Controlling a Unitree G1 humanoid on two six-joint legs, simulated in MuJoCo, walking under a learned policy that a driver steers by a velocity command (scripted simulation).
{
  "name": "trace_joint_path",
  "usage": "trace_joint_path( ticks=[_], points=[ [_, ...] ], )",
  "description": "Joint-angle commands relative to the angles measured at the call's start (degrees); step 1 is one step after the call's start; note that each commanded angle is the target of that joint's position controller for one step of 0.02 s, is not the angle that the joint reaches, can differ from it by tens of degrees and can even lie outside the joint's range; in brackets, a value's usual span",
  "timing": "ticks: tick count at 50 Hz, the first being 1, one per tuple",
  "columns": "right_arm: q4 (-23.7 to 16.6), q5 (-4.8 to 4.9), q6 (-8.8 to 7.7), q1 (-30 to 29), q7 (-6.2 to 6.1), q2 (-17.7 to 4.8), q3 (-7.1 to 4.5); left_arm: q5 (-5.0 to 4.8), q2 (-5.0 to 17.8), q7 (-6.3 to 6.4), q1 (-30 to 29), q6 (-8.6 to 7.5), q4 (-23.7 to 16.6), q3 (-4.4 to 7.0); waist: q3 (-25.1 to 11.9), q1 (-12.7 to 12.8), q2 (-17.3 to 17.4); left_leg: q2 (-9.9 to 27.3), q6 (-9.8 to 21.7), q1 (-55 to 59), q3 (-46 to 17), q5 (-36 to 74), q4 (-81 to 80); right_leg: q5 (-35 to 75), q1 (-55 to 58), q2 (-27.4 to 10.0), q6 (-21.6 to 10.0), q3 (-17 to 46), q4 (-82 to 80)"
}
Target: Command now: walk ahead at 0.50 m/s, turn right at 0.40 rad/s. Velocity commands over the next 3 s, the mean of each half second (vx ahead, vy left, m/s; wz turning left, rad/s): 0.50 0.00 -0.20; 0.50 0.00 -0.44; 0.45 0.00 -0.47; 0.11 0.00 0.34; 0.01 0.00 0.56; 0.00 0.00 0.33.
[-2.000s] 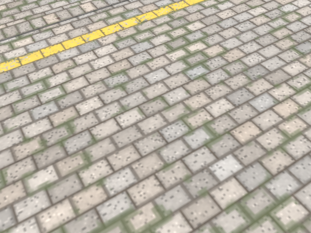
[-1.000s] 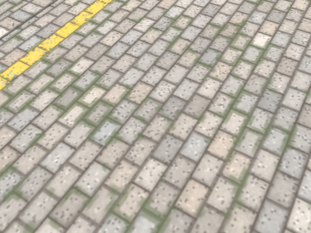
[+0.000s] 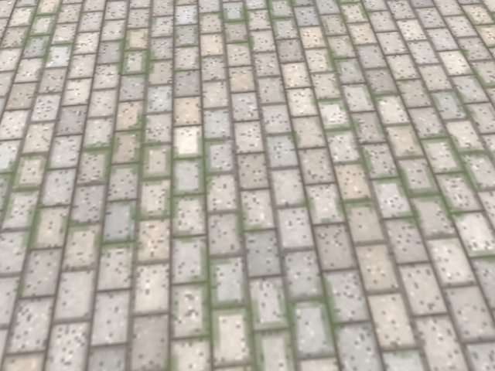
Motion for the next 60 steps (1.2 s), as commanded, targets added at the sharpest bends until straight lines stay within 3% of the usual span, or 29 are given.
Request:
trace_joint_path(
  ticks=[1,4,9,12,15,18,19,20,21,22,23,24,25,26,28,31,37,42,45,47,48,49,50,51,52,53,54,56,60],
  points=[
    [-4.4,-0.87,-1.11,-0.2,0.1,-7.1,-1.5,1.05,5.6,0.59,2.6,-1.37,-3.0,1.33,-8.0,0.6,-3.9,4.7,0.2,-16.0,-3.7,6.0,-2.1,10.1,17.9,-15.4,-11.3,21.4,-17.7],
    [-4.1,-1.5,0.52,0.1,0.0,-5.0,-1.1,0.95,6.8,1.17,3.1,-2.29,-1.6,1.48,-6.6,-0.2,-3.3,4.3,-1.9,-14.4,-2.3,10.6,-7.7,17.1,12.7,-14.2,-11.9,16.0,-20.8],
    [-6.3,-1.39,0.33,-9.0,0.43,-2.5,-0.06,0.63,7.5,2.25,6.5,-2.28,1.4,1.43,-3.1,3.3,-3.7,2.3,-2.9,-15.1,-1.3,28.3,-26.8,14.5,13.1,-11.2,-8.5,9.2,-22.1],
    [-7.6,-0.69,-0.12,-13.9,1.24,-2.0,0.33,0.23,8.3,2.23,9.7,-2.22,3.6,1.57,-1.1,5.5,-4.1,0.6,-2.0,-13.6,-0.6,32.5,-34.0,9.5,14.8,-12.6,-7.9,9.7,-22.1],
    [-9.1,-0.63,-0.58,-16.1,2.19,-2.9,0.15,0.03,8.6,2.33,11.9,-1.62,5.5,1.77,0.0,5.9,-4.5,-0.3,0.2,-16.6,-1.2,28.1,-37.9,12.1,21.9,-15.7,-7.5,11.6,-18.9],
    [-8.8,-0.77,-0.89,-12.9,2.66,-4.3,-0.37,0.01,9.3,2.71,11.5,-0.8,6.4,2.09,-1.6,3.6,-6.2,-1.9,2.8,-12.0,0.1,21.0,-40.0,22.5,26.3,-17.0,-5.6,12.2,-14.1],
    [-7.7,-0.92,-0.97,-8.4,2.41,-5.5,-1.06,0.06,9.6,2.79,10.4,-0.52,6.3,2.08,-4.4,0.8,-6.5,-3.9,4.1,-5.1,2.0,20.2,-41.1,32.4,26.2,-15.5,-4.5,10.9,-8.9],
    [-5.6,-1.2,-1.01,-0.4,1.98,-7.9,-2.21,0.41,8.5,2.87,10.0,-0.32,6.1,1.51,-10.2,-3.0,-5.5,-3.8,6.1,7.3,2.2,22.8,-40.5,36.7,23.0,-12.3,-2.9,8.4,1.1],
    [-4.5,-1.88,-0.92,9.0,1.58,-11.9,-3.08,1.77,5.5,2.99,12.1,-0.4,5.0,0.21,-19.6,-5.4,1.4,7.0,10.5,25.9,-9.8,26.0,-37.4,20.8,10.8,-8.2,-0.7,6.2,18.9],
    [-2.7,-1.82,-0.57,12.4,1.95,-13.8,-3.73,0.36,0.0,2.52,20.1,-1.47,5.1,-1.21,-26.5,-2.2,18.2,18.2,18.8,43.1,-37.5,9.7,-45.7,-19.9,-10.5,1.7,3.1,6.3,37.7],
    [-3.2,-0.54,-0.47,12.3,1.89,-8.3,-2.32,-0.75,6.0,2.29,15.6,-2.13,5.8,-0.22,-23.2,-5.3,11.2,17.6,16.5,41.9,-40.6,-1.7,-50.6,-22.2,-17.3,-0.7,2.7,12.2,43.4],
    [-3.7,-0.72,-0.3,8.4,1.42,-6.3,-1.71,-1.75,8.4,2.17,9.1,-2.37,4.0,0.57,-14.4,-5.5,6.8,16.4,13.9,34.2,-31.7,-1.9,-51.7,-17.0,-20.7,-3.4,2.4,10.8,43.7],
    [-4.2,-1.41,-0.14,4.6,1.14,-5.5,-1.29,-1.27,8.0,2.37,5.8,-2.39,3.2,0.41,-9.7,-3.9,2.2,14.6,12.6,25.9,-25.1,3.9,-53.0,-12.1,-19.0,-6.2,2.5,8.8,41.2],
    [-4.3,-1.94,-0.23,2.1,1.05,-4.3,-0.98,-0.55,7.3,2.42,4.8,-2.19,3.0,0.63,-6.4,-2.2,2.0,12.7,12.2,19.7,-20.3,8.8,-54.7,-9.0,-17.2,-8.0,2.7,8.6,37.7],
    [-4.0,-2.35,-0.9,0.3,0.92,-2.9,-0.68,-0.77,5.6,2.4,8.0,-1.01,4.3,0.77,-5.7,0.4,4.7,10.4,11.5,14.2,-13.6,14.0,-57.9,-5.9,-11.7,-9.9,3.2,8.7,34.7],
    [-2.6,-1.99,-1.71,0.3,0.78,-4.4,-1.25,-0.48,3.5,2.75,7.2,0.38,4.0,0.53,-3.4,1.1,3.4,10.7,12.1,12.0,-6.7,21.9,-60.7,-2.5,-14.2,-10.5,4.3,8.8,31.1],
    [-1.2,-1.8,-0.78,1.0,-0.35,-5.9,-1.68,-0.2,1.6,1.28,-1.2,-0.5,1.7,-0.07,-1.2,-1.4,2.4,7.5,9.3,15.0,6.1,29.6,-61.9,14.8,-14.7,-9.8,4.6,4.2,12.4],
    [0.9,-0.75,1.34,5.4,-0.83,-8.0,-2.43,-0.29,0.7,-0.6,-9.1,-0.61,-2.4,-0.57,1.3,-4.1,1.5,11.2,8.9,24.8,9.0,35.2,-59.0,12.3,-17.4,-8.6,2.7,0.1,3.9],
    [0.5,-0.03,2.76,4.1,-1.46,-10.1,-3.13,-0.15,3.0,-1.32,-7.1,-0.32,-3.6,0.61,-1.7,-0.9,4.1,12.0,7.3,29.0,11.3,58.2,-50.3,3.5,-11.3,-4.6,-0.2,-3.9,2.9],
    [-0.1,0.15,3.7,2.4,-2.14,-11.0,-3.35,-0.3,7.0,-1.01,4.6,-0.02,-1.2,2.92,-8.3,6.3,4.7,10.3,5.4,26.1,13.0,67.7,-33.6,2.0,4.6,-0.3,-3.5,-5.5,0.3],
    [-0.8,-0.25,3.47,2.0,-2.4,-9.7,-2.73,-0.3,10.8,0.01,14.4,0.41,1.2,4.86,-13.3,11.2,1.3,8.0,3.0,14.8,13.2,56.0,-18.1,4.3,21.9,-2.1,-6.3,0.3,-2.6],
    [-3.9,-2.6,2.03,7.6,-1.37,-1.3,-0.03,-0.84,17.5,0.86,15.0,0.44,1.7,6.0,-17.8,5.2,-14.5,-2.5,-0.6,-12.7,11.1,2.6,3.4,-0.3,43.8,-17.1,-16.0,29.2,-3.6],
    [-4.9,-1.1,-0.53,3.9,-0.39,-3.3,0.25,-0.55,14.5,0.69,16.0,-0.45,-0.3,4.82,-26.7,7.4,-11.1,-7.2,-0.7,-22.0,-2.9,-10.9,13.1,-8.4,49.2,-23.2,-21.3,49.8,-13.2],
    [-6.8,1.19,-2.08,-2.4,0.37,-6.7,-0.73,0.05,10.9,0.58,14.4,-1.11,0.1,3.68,-19.5,9.1,-7.4,-3.6,0.8,-27.1,-5.7,-5.7,12.5,-5.7,45.0,-21.4,-17.6,41.6,-15.0],
    [-7.5,1.12,-2.84,-3.8,0.42,-6.3,-0.37,-0.1,9.1,0.57,11.1,-1.47,0.1,3.1,-13.7,6.6,-3.5,-1.0,1.7,-25.8,-5.3,-0.6,7.1,-1.6,36.5,-19.0,-15.2,34.2,-15.1],
    [-6.9,-0.4,-2.95,-4.0,0.09,-6.2,-0.56,-0.12,7.5,0.56,6.9,-1.5,-0.6,2.51,-9.6,3.9,-0.5,0.8,1.3,-22.4,-4.9,1.9,1.6,4.4,27.9,-16.7,-13.6,28.9,-15.9],
    [-6.6,-1.25,-2.38,-3.0,-0.02,-7.0,-1.07,0.45,6.0,0.79,4.2,-1.57,-1.5,1.93,-8.2,1.8,-1.6,2.0,0.7,-18.2,-5.2,3.8,-1.5,9.6,22.1,-15.1,-13.1,25.5,-17.0],
    [-6.6,-1.77,-0.96,-1.3,0.05,-6.3,-1.2,0.48,6.4,1.22,2.5,-1.62,-2.1,1.93,-6.8,-0.2,-2.2,2.3,-1.1,-14.7,-4.4,5.1,-5.7,14.2,15.7,-13.6,-13.3,22.8,-19.0],
    [-8.6,-2.27,0.2,-7.4,-0.2,-3.1,-0.04,0.14,9.0,2.66,4.8,-1.43,-0.7,2.6,-4.0,1.4,-2.8,0.4,-4.2,-12.7,-2.2,16.8,-20.8,15.4,8.0,-9.6,-11.2,16.0,-19.6]
  ],
)
Next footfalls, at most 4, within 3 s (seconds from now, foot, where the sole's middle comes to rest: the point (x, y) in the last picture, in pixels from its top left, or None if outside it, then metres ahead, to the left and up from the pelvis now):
0.40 left None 0.43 0.15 -0.76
0.96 right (308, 278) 0.68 -0.14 -0.76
1.42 left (278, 184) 1.02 -0.07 -0.76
1.84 right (345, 205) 0.93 -0.28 -0.76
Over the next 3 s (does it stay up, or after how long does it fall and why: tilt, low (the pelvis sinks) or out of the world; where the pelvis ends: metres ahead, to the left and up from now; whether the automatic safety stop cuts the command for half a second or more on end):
stays up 0.93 -0.13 0.01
